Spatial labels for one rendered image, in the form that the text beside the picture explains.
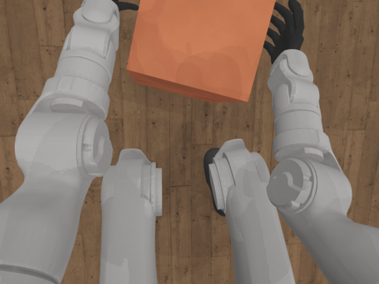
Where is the robot left hand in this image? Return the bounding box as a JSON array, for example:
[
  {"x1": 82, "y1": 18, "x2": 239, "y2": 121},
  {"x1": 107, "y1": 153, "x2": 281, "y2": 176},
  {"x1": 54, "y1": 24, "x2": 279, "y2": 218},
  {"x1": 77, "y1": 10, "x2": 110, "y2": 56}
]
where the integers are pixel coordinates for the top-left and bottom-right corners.
[{"x1": 112, "y1": 0, "x2": 139, "y2": 12}]

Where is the robot left thigh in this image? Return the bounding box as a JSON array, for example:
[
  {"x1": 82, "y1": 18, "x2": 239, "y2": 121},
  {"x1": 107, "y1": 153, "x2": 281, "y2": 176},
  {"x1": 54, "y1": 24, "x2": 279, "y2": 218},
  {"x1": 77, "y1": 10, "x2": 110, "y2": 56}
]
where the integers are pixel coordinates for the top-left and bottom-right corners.
[{"x1": 99, "y1": 159, "x2": 162, "y2": 284}]

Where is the robot right shin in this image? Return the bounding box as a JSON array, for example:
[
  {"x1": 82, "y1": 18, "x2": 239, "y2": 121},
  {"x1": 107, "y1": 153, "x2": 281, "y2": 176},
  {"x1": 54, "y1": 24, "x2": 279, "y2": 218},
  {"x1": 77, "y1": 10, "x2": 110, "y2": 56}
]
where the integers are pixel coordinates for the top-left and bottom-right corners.
[{"x1": 214, "y1": 139, "x2": 270, "y2": 210}]

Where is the left robot upper arm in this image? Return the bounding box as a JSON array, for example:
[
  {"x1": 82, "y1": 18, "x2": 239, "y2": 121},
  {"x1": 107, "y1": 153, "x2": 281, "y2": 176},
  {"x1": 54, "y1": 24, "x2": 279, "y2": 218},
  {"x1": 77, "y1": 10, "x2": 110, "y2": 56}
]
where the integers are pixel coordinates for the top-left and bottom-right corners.
[{"x1": 0, "y1": 112, "x2": 113, "y2": 284}]

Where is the left robot forearm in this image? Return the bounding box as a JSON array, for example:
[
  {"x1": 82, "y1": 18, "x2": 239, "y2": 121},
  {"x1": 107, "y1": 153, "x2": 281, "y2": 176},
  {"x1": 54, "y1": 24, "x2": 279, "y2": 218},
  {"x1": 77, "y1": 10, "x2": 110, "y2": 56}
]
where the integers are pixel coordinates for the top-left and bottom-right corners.
[{"x1": 15, "y1": 0, "x2": 120, "y2": 167}]

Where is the right robot upper arm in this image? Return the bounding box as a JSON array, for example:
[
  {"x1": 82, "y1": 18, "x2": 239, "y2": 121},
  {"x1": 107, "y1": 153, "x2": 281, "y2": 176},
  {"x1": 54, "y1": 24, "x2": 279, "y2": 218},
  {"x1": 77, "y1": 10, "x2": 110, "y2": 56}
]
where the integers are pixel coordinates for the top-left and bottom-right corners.
[{"x1": 266, "y1": 157, "x2": 379, "y2": 284}]

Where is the robot right hand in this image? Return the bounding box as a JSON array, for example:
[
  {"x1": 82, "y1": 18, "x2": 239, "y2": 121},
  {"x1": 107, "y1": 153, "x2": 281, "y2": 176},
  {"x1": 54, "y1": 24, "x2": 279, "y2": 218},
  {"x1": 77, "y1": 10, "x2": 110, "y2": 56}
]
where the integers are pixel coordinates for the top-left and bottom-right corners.
[{"x1": 263, "y1": 0, "x2": 304, "y2": 64}]

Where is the right robot forearm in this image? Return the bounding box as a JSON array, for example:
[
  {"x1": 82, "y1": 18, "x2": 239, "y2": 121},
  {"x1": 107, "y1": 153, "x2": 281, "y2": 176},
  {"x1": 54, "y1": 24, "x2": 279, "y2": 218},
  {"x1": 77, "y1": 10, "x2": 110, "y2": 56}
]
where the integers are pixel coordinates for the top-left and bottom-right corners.
[{"x1": 267, "y1": 49, "x2": 343, "y2": 173}]

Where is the carton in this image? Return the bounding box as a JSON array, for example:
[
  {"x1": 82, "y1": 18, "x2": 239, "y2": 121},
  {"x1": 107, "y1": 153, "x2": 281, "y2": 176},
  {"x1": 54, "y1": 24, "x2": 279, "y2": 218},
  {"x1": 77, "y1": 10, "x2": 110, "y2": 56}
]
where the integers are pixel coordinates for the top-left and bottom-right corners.
[{"x1": 126, "y1": 0, "x2": 276, "y2": 103}]

